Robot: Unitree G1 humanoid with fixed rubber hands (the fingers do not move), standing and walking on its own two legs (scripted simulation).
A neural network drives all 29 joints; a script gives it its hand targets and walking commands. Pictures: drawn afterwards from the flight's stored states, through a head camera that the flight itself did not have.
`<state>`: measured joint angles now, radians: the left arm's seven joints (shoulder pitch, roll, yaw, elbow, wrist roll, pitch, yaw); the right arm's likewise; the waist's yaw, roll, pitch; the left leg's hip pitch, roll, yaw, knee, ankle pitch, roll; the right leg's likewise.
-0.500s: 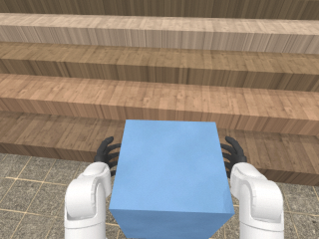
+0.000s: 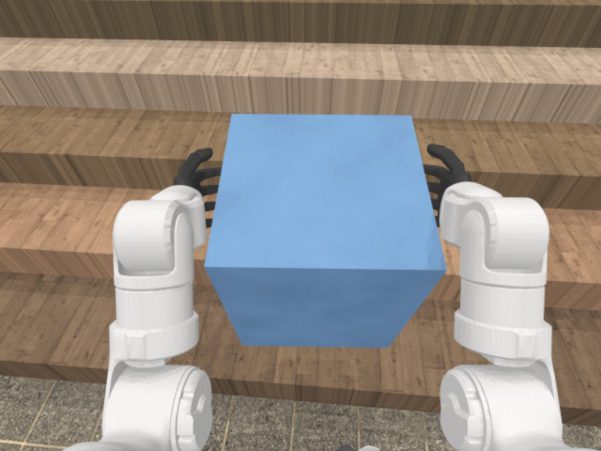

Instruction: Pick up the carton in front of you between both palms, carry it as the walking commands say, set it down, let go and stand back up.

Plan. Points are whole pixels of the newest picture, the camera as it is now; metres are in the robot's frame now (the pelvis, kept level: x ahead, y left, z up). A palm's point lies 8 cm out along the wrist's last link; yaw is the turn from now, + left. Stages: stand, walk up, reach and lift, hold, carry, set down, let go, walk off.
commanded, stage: carry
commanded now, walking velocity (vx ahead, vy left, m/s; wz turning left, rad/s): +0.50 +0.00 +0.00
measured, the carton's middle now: (317, 242) +0.36 +0.00 +0.11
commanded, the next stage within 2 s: none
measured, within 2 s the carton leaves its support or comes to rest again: neither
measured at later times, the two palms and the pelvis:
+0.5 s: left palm (218, 82) +0.72 +0.17 +0.15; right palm (374, 75) +0.74 -0.12 +0.14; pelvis +0.34 +0.01 +0.00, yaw -2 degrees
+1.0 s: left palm out of the picture +1.07 +0.13 +0.37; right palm out of the picture +1.01 -0.16 +0.39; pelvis +0.66 +0.07 +0.20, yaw -5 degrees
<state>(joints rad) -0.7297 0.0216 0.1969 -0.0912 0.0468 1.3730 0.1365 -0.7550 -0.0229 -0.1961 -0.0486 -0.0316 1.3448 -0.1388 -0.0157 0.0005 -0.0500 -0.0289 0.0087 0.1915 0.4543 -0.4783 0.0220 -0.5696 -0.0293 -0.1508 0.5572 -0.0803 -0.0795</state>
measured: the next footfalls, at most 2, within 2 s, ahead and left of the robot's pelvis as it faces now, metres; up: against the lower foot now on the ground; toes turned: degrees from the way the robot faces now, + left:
right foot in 0.02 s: +0.19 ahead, -0.08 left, +0.00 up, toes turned -7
left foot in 0.56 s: +0.61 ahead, +0.11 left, +0.15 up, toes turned +2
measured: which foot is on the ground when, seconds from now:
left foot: down 0.00-0.04, up 0.06-0.54, down 0.56-1.00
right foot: up 0.00-0.00, down 0.02-0.56, up 0.58-0.82, down 0.84-0.88, up 0.90-1.00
